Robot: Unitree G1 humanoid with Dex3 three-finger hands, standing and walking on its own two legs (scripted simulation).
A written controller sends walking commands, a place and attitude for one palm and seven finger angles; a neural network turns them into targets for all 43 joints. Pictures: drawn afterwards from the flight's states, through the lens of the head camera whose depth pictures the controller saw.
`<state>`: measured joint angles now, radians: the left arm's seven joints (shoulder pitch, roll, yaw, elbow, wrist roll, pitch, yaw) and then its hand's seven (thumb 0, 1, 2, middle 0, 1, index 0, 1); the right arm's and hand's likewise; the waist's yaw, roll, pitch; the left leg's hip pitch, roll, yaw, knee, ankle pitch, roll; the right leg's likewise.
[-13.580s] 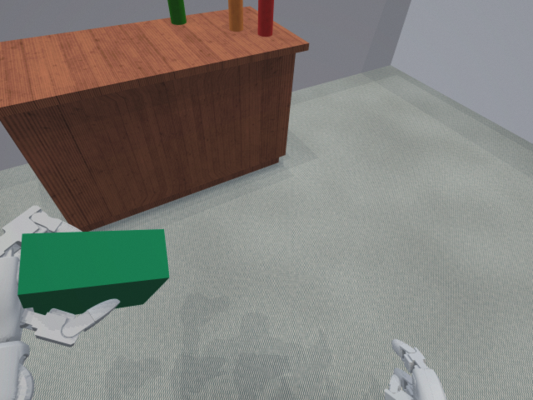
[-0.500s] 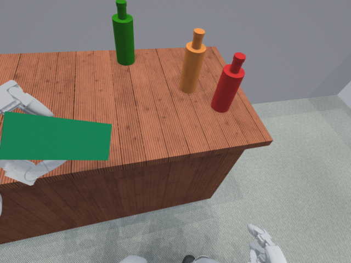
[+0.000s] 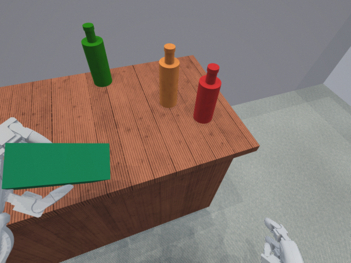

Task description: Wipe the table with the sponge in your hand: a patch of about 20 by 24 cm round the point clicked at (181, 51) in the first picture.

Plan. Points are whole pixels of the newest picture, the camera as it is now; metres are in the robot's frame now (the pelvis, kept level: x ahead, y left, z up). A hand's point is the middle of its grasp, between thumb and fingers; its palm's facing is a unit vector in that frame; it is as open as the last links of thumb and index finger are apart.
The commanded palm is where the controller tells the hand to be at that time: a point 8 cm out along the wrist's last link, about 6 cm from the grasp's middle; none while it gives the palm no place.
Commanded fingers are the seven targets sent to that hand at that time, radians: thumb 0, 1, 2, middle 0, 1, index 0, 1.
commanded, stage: come to a stop and stand still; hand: left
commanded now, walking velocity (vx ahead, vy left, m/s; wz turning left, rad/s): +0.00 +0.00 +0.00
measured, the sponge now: (73, 167) +0.24 +0.20 +0.15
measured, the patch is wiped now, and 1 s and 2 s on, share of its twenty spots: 0.00 0.00 0.00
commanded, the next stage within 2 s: look again from close up in 0.56 s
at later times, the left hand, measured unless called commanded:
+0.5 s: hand (14, 162) +0.22 +0.28 +0.18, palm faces +0.39 -0.85 -0.36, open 9.9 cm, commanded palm +0.17 +0.31 +0.18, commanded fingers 0.00 0.10 1.30 -1.20 -1.60 -1.20 -1.60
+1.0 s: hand (23, 170) +0.22 +0.27 +0.16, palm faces +0.37 -0.84 -0.39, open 9.9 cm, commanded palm +0.16 +0.30 +0.18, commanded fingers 0.00 0.10 1.30 -1.20 -1.60 -1.20 -1.60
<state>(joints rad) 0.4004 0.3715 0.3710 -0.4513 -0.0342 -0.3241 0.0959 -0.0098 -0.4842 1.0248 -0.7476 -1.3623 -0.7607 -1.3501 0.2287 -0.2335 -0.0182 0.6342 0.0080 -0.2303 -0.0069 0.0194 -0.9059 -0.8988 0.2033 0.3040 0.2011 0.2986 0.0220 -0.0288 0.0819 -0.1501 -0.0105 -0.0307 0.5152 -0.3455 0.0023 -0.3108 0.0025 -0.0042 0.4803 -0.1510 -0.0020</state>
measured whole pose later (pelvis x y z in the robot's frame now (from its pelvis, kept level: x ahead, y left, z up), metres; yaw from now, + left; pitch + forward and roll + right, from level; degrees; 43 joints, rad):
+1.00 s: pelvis +0.00 +0.02 +0.00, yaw +0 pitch -3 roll -1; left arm 0.44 0.37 0.37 -0.46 -0.02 -0.28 0.10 -0.01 -0.48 1.03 -0.75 -1.36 -0.76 -1.35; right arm 0.19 -0.19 0.00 0.60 0.00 -0.15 0.00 0.02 -0.90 -0.90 0.21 0.30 0.20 0.30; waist 0.02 -0.03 0.11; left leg -0.09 -0.02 -0.02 0.48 -0.34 0.03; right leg -0.24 -0.01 0.00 0.40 -0.12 0.03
